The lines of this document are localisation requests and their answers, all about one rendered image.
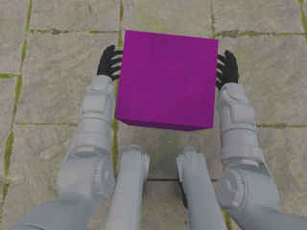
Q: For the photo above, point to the right robot hand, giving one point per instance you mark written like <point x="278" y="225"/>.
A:
<point x="229" y="69"/>

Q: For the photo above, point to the left robot hand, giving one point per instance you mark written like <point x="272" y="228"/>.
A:
<point x="106" y="62"/>

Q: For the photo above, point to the robot right upper arm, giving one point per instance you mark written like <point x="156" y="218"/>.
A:
<point x="252" y="199"/>

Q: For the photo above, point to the robot right foot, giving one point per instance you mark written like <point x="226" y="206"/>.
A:
<point x="183" y="193"/>

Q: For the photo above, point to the robot left forearm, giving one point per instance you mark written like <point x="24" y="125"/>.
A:
<point x="94" y="122"/>

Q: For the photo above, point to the robot left upper arm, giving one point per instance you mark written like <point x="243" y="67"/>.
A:
<point x="83" y="184"/>

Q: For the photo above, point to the robot right forearm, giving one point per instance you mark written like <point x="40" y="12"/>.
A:
<point x="238" y="130"/>

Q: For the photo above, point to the carton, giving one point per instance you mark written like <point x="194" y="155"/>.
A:
<point x="167" y="81"/>

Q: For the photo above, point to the robot right thigh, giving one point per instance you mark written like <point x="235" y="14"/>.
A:
<point x="204" y="211"/>

